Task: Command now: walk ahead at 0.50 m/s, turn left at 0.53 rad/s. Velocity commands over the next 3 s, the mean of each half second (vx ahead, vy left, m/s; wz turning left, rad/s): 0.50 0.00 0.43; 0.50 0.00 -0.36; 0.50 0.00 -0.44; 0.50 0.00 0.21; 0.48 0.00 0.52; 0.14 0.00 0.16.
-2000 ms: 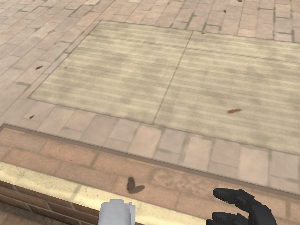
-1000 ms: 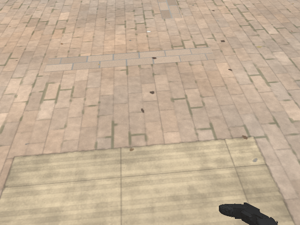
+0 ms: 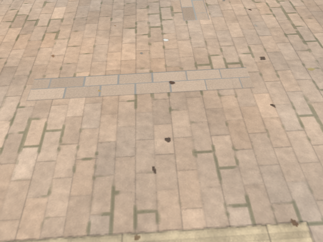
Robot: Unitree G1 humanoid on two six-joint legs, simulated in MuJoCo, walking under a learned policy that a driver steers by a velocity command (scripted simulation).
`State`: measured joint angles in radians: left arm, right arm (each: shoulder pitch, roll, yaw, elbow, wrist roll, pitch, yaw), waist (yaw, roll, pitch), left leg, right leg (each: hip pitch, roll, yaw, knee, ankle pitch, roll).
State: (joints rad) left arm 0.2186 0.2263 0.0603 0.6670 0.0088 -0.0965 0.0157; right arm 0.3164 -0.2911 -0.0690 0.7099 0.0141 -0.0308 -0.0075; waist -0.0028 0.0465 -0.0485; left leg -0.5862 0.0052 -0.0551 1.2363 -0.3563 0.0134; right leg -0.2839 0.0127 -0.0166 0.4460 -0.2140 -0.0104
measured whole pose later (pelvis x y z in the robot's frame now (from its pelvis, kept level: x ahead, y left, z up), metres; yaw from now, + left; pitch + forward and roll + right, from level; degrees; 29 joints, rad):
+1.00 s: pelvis +0.52 +0.11 -0.01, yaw -1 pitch +3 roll +0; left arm 0.23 0.27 0.07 0.68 -0.01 -0.06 -0.03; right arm 0.24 -0.26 -0.04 0.76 0.00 -0.11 0.00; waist 0.01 0.01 0.02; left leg -0.41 0.02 -0.04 1.25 -0.39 0.01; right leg -0.40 0.11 0.00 0.52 -0.17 -0.10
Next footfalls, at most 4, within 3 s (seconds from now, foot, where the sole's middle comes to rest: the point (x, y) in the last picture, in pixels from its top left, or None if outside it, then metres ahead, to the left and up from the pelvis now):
0.30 left None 0.26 0.20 -0.78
0.88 right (164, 221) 0.62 0.04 -0.78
1.34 left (127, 166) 0.90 0.22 -0.78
1.82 right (187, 138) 1.07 -0.08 -0.78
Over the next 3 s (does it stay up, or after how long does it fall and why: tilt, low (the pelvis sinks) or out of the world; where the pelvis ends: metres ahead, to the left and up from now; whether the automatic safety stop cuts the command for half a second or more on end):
stays up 1.45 0.11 -0.01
